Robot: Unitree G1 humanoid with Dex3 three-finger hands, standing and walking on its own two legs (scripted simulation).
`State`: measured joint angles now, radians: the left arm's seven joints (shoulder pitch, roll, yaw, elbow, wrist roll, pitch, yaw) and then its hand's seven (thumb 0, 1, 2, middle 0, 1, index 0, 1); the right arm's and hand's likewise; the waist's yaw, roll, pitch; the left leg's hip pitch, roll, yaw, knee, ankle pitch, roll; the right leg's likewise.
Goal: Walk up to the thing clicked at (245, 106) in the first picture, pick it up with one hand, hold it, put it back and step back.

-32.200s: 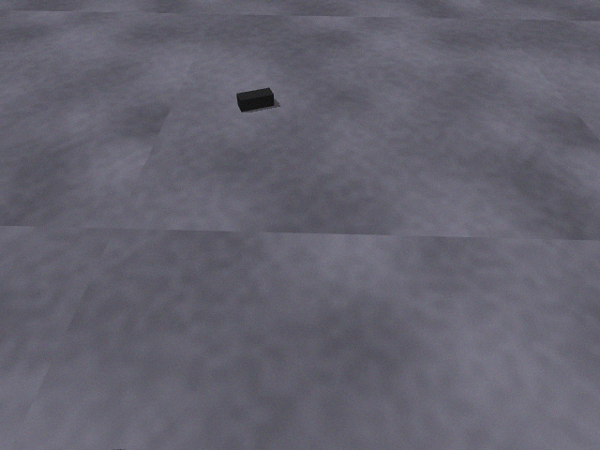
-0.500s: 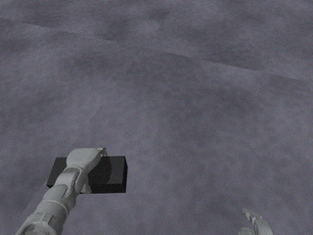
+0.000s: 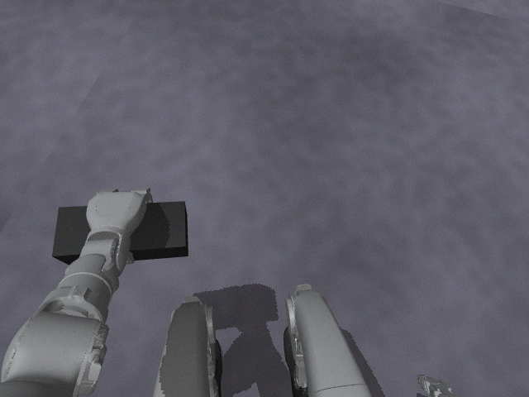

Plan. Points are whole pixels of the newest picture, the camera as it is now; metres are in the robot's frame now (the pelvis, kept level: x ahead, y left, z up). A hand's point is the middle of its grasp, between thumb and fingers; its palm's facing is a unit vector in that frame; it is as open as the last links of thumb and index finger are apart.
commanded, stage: crouch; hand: left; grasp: from above
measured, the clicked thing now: (127, 233) +0.40 +0.22 -0.17
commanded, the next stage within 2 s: lower in 1.18 s
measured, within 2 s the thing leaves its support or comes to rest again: neither
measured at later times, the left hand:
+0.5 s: hand (150, 240) +0.42 +0.22 -0.31, palm faces -0.45 +0.00 -0.89, open 11.6 cm
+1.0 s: hand (158, 243) +0.43 +0.22 -0.39, palm faces -0.47 -0.01 -0.88, open 11.6 cm
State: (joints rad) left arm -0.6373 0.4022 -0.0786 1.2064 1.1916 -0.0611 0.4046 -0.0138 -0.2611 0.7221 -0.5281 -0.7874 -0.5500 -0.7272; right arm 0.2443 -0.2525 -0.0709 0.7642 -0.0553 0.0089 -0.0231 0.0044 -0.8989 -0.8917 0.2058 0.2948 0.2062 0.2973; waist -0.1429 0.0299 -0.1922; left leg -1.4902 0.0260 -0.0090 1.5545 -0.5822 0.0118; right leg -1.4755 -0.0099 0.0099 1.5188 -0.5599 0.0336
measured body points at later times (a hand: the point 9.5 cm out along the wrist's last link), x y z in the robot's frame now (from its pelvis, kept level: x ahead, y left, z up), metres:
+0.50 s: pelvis -0.01 -0.01 -0.14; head +0.21 +0.03 +0.24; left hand +0.44 +0.21 -0.26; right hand +0.05 -0.29 -0.27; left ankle +0.06 +0.11 -0.55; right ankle +0.07 -0.14 -0.55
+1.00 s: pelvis -0.02 -0.01 -0.21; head +0.22 +0.03 +0.17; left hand +0.45 +0.21 -0.34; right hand +0.00 -0.29 -0.32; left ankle +0.06 +0.11 -0.55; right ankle +0.07 -0.14 -0.55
